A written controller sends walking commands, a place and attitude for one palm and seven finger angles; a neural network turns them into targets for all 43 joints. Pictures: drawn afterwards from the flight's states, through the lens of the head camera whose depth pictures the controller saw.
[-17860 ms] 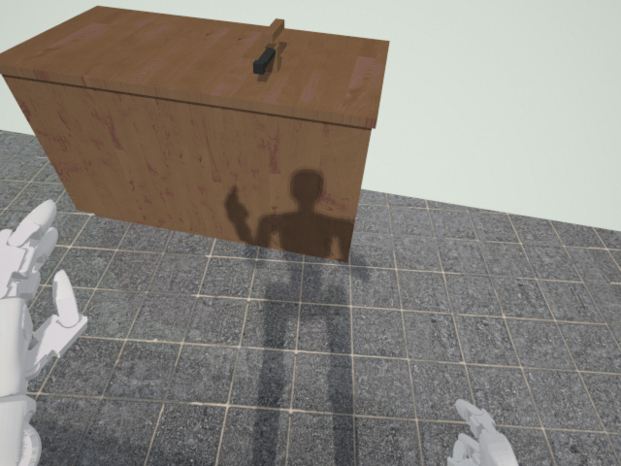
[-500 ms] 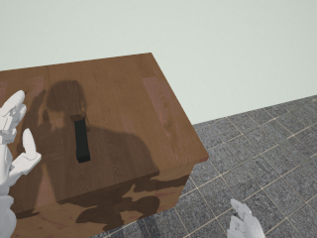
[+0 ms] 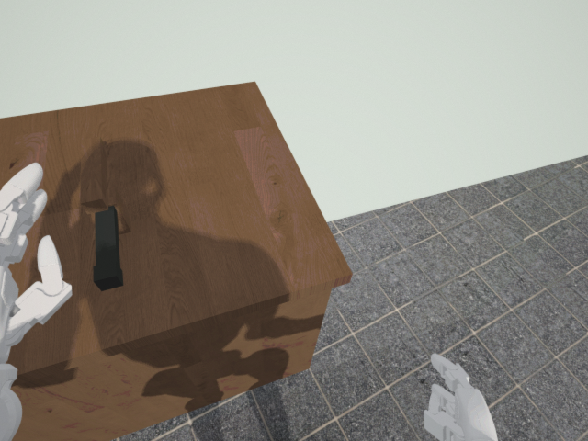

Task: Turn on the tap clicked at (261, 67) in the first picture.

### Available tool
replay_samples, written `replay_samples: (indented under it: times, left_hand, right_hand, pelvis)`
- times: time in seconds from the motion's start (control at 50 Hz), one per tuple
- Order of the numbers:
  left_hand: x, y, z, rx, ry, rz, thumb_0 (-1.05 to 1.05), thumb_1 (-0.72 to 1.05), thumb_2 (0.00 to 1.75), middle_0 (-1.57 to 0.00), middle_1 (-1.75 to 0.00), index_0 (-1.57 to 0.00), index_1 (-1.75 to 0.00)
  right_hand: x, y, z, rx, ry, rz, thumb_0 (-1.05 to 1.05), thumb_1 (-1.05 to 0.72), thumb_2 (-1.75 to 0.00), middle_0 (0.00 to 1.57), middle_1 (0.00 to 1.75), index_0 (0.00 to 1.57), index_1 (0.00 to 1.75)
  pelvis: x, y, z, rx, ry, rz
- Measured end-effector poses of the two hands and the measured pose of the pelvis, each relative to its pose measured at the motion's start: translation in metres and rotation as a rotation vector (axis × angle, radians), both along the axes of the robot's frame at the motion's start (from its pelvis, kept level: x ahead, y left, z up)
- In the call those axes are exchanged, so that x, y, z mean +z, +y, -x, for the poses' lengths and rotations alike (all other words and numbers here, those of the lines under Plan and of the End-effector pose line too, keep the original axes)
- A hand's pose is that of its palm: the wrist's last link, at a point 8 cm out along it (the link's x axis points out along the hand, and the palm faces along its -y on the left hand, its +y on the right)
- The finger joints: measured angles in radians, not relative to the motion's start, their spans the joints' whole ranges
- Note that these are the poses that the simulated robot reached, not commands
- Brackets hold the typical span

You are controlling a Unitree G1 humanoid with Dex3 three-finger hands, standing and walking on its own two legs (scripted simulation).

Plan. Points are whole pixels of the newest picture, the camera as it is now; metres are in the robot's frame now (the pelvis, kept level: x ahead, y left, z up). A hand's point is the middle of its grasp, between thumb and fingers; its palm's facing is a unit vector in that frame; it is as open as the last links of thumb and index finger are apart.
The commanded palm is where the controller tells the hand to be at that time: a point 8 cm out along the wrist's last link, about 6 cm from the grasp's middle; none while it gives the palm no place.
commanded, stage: shuffle to correct the standing spot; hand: left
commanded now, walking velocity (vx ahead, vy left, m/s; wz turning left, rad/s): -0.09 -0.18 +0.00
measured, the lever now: (108, 276) +0.30 +0.28 +0.03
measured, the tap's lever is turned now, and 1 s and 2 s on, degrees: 0 0 0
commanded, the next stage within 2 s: come to a stop and stand still in 0.90 s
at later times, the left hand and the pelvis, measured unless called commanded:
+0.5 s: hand (107, 302) +0.21 +0.20 +0.17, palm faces +0.28 -0.82 -0.50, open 7.4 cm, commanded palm +0.14 +0.24 +0.18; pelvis -0.02 -0.04 -0.01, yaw +0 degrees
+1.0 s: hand (123, 351) +0.17 +0.17 +0.17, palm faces +0.36 -0.82 -0.45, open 7.4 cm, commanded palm +0.09 +0.21 +0.18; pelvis -0.05 -0.08 -0.01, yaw +3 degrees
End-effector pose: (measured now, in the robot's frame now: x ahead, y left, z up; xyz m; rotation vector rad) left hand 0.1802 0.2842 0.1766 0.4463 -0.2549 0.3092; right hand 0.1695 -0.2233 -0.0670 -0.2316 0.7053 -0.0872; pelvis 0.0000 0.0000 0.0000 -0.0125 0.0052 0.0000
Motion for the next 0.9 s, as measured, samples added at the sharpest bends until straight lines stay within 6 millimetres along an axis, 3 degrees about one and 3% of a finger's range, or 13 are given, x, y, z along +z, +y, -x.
replay_samples:
  times: [0.16, 0.28, 0.4, 0.54, 0.66, 0.78, 0.9]
  left_hand:
    - [0.001, -0.022, -0.006, -0.023, 0.007, -0.003, 0.01, 0.89, 0.9, -0.21, -0.3, -0.21, -0.3]
    - [0.004, -0.029, -0.01, -0.045, 0.02, -0.038, 0.01, 0.89, 0.9, -0.21, -0.3, -0.21, -0.3]
    - [0.012, -0.037, -0.005, -0.071, 0.008, -0.101, 0.01, 0.89, 0.9, -0.21, -0.3, -0.21, -0.3]
    - [0.012, -0.047, 0.017, -0.07, 0.004, -0.121, 0.01, 0.89, 0.9, -0.21, -0.3, -0.21, -0.3]
    - [0.003, -0.037, 0.037, 0.009, 0.023, -0.048, 0.01, 0.88, 0.9, -0.21, -0.3, -0.22, -0.3]
    - [0.0, -0.027, 0.048, 0.05, -0.003, -0.04, 0.01, 0.88, 0.9, -0.21, -0.3, -0.21, -0.3]
    - [0.005, -0.049, 0.053, 0.028, -0.015, -0.061, 0.01, 0.89, 0.9, -0.21, -0.3, -0.21, -0.3]
  right_hand:
    - [-0.004, -0.035, 0.013, -0.06, 0.023, 0.027, 0.01, -0.91, -0.89, 0.2, 0.3, 0.2, 0.3]
    - [-0.007, -0.047, 0.021, -0.088, 0.047, 0.041, 0.01, -0.91, -0.89, 0.2, 0.3, 0.2, 0.3]
    - [-0.011, -0.046, 0.021, -0.074, 0.048, 0.027, 0.01, -0.91, -0.89, 0.2, 0.3, 0.2, 0.3]
    - [-0.019, -0.044, 0.027, -0.054, 0.03, -0.01, 0.01, -0.91, -0.89, 0.2, 0.3, 0.2, 0.3]
    - [-0.014, -0.042, 0.045, -0.03, 0.083, 0.024, 0.01, -0.91, -0.89, 0.21, 0.3, 0.2, 0.3]
    - [-0.01, -0.04, 0.049, -0.005, 0.07, 0.051, 0.01, -0.91, -0.89, 0.21, 0.3, 0.2, 0.3]
    - [-0.008, -0.039, 0.045, 0.038, 0.024, -0.022, 0.01, -0.91, -0.89, 0.21, 0.3, 0.2, 0.3]
  pelvis:
    - [-0.002, -0.017, -0.002, 0.002, 0.016, 0.0]
    - [-0.002, -0.023, -0.004, 0.001, 0.025, -0.006]
    - [-0.003, -0.03, 0.004, -0.001, 0.027, -0.012]
    - [-0.008, -0.038, 0.02, 0.008, 0.033, -0.015]
    - [-0.002, -0.038, 0.023, 0.031, 0.05, -0.035]
    - [-0.004, -0.038, 0.032, 0.047, 0.01, -0.03]
    - [-0.004, -0.054, 0.04, 0.039, -0.025, 0.009]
